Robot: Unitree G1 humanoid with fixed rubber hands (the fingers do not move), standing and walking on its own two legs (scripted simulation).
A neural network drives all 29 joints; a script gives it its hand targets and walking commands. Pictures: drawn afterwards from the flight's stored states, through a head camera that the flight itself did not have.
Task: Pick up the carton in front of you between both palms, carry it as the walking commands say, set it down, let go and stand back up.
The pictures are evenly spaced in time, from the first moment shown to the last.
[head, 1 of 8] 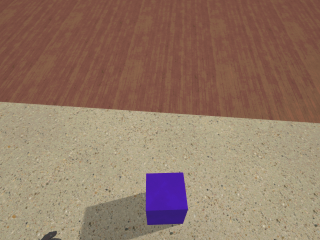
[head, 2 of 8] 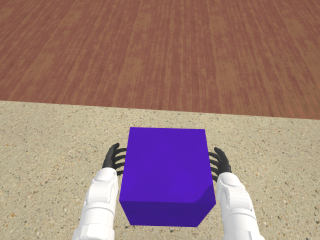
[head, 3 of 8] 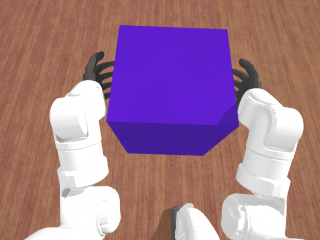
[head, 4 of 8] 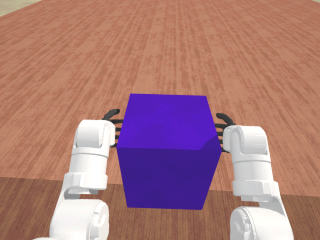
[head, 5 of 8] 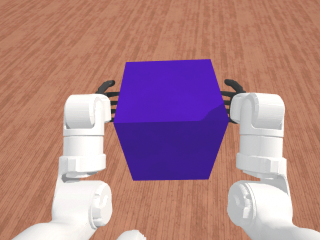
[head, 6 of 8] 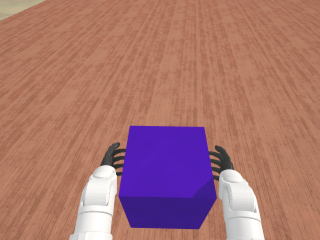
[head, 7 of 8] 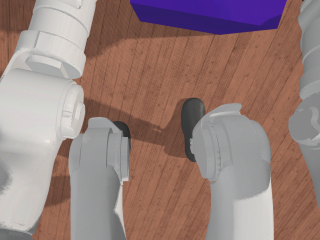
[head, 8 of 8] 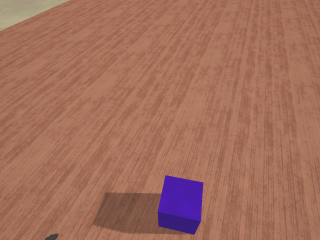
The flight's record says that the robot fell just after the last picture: no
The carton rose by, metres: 1.14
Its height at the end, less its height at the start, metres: +0.40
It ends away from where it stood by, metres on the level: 6.12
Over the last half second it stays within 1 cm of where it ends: yes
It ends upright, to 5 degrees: yes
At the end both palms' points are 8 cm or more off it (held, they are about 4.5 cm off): yes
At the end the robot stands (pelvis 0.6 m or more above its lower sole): yes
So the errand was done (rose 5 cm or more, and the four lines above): yes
